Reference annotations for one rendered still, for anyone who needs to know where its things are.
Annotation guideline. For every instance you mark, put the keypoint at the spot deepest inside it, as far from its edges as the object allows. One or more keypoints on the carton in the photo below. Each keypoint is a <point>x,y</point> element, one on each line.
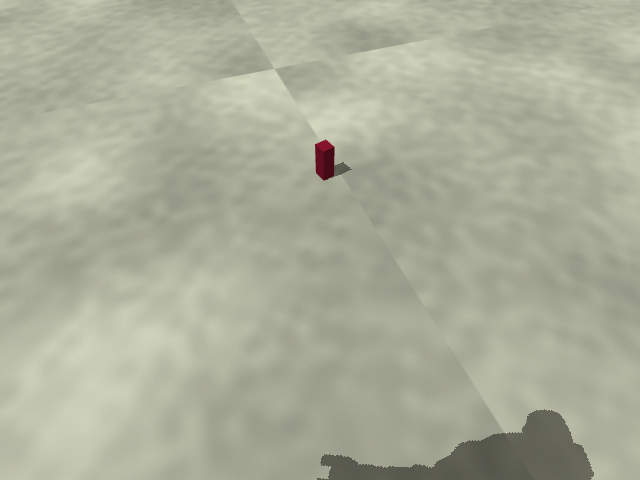
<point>324,154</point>

